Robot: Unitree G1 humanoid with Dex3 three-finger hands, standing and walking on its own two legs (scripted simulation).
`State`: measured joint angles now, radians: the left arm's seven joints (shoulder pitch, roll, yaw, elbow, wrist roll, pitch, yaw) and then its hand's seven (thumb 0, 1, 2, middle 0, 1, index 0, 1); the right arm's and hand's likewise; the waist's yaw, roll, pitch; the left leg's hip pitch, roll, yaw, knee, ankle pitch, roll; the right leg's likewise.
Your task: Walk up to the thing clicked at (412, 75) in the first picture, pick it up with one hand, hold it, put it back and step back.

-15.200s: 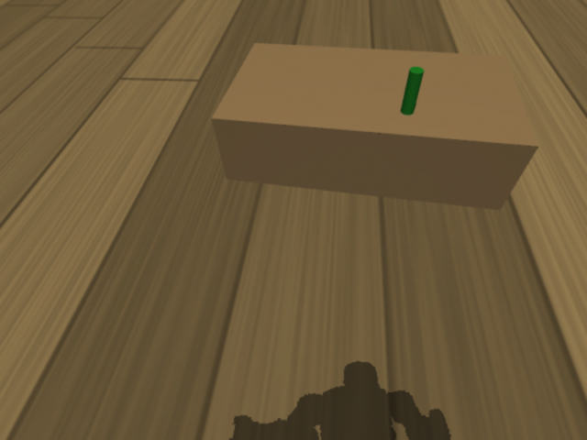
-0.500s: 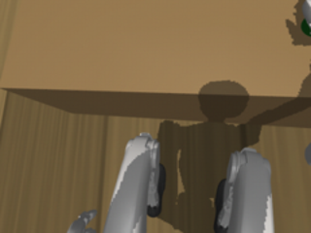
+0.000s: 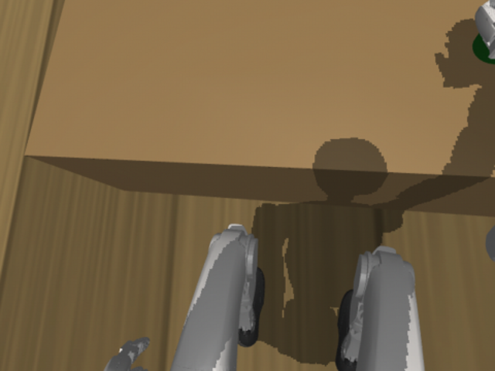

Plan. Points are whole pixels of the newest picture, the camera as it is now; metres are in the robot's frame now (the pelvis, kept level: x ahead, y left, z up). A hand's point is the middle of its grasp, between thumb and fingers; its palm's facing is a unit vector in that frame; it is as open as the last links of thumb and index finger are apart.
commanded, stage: settle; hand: right
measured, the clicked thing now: out of the picture +0.58 -0.23 +0.07
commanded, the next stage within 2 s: lift in 0.50 s
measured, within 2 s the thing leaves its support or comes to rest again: neither
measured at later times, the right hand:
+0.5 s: hand out of the picture +0.59 -0.22 +0.07, palm faces +0.16 +0.99 -0.02, open 7.4 cm
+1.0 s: hand out of the picture +0.57 -0.22 +0.10, palm faces +0.17 +0.99 -0.02, open 7.4 cm
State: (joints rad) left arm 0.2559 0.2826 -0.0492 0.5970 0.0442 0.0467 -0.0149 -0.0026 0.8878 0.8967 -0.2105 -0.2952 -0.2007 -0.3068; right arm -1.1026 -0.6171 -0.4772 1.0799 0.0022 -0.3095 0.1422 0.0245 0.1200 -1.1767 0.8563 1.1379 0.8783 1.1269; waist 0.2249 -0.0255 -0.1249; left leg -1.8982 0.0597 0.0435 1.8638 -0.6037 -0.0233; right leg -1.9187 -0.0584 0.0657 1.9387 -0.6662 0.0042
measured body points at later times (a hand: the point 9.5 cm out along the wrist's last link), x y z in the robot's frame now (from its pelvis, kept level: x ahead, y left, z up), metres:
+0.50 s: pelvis +0.01 +0.00 +0.03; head +0.24 -0.04 +0.42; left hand +0.04 +0.27 -0.08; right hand +0.58 -0.27 +0.07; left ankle +0.09 +0.14 -0.44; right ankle +0.07 -0.13 -0.44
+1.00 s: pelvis +0.02 +0.00 +0.07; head +0.23 -0.03 +0.47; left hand +0.06 +0.27 -0.05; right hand +0.56 -0.27 +0.11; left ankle +0.09 +0.14 -0.44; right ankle +0.07 -0.13 -0.44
